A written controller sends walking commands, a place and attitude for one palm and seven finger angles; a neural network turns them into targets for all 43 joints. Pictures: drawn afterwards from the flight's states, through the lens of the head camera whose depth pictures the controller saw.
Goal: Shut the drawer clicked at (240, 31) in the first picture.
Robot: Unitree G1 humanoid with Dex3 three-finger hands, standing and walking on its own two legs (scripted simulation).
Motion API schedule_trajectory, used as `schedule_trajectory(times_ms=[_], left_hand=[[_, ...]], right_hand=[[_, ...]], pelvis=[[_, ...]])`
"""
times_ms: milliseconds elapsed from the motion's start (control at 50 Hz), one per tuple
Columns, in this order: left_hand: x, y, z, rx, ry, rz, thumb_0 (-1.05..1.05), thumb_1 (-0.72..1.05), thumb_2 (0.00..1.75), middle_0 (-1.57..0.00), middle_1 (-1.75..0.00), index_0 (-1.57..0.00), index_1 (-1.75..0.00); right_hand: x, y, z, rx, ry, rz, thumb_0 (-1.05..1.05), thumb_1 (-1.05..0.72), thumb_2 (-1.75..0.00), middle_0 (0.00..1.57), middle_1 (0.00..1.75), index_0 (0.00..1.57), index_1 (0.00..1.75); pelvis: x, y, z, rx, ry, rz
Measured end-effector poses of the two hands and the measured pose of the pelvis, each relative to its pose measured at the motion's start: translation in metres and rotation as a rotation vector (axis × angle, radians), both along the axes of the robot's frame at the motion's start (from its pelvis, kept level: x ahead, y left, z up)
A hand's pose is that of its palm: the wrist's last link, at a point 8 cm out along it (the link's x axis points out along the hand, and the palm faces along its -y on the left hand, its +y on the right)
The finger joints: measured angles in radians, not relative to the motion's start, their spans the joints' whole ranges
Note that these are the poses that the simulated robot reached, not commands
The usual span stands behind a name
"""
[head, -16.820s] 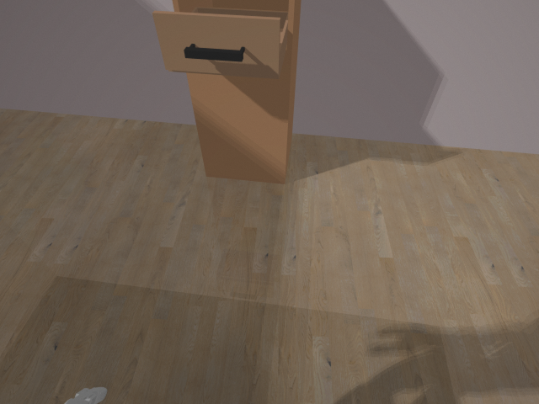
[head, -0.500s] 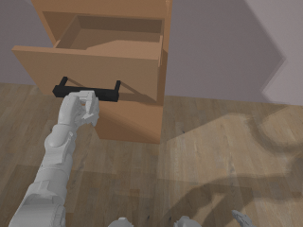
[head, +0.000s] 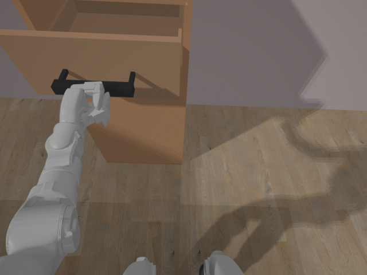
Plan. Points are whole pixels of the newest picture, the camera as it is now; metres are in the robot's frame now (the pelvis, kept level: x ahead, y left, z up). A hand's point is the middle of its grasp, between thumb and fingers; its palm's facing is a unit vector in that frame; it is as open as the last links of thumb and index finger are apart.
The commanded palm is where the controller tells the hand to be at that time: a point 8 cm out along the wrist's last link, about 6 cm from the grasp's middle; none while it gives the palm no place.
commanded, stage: push the drawer shut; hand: left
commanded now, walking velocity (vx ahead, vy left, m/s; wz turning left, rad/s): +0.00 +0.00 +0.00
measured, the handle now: (96, 81) +0.53 +0.19 +0.08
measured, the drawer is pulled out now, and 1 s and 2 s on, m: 0.14 0.03 0.00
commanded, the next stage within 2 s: pull the fist back off the drawer in 1.56 s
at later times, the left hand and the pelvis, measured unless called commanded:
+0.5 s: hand (111, 88) +0.51 +0.15 +0.08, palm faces -0.06 -1.00 -0.03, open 3.2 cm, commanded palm +0.51 +0.20 +0.09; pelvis +0.00 +0.00 -0.01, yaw -1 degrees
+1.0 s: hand (115, 71) +0.56 +0.15 +0.09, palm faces -0.06 -1.00 -0.03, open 3.4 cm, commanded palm +0.57 +0.19 +0.09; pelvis +0.01 +0.01 -0.02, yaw -1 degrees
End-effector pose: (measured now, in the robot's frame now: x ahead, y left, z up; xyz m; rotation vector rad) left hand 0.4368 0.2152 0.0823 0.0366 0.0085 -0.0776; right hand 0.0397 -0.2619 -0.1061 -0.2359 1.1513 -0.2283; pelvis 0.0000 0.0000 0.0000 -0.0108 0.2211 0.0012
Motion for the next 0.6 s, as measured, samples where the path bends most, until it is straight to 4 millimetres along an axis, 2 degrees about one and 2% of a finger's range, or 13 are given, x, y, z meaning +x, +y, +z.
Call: schedule_trajectory(times_ms=[600], left_hand=[[0.067,-0.007,0.004,-0.009,0.020,0.018,0.04,0.72,0.92,-1.40,-1.60,-1.40,-1.60]], right_hand=[[-0.044,0.002,-0.004,-0.014,0.150,-0.051,0.01,-0.90,-0.90,0.20,0.30,0.20,0.30]], pelvis=[[0.005,0.003,-0.010,-0.018,0.095,-0.006]])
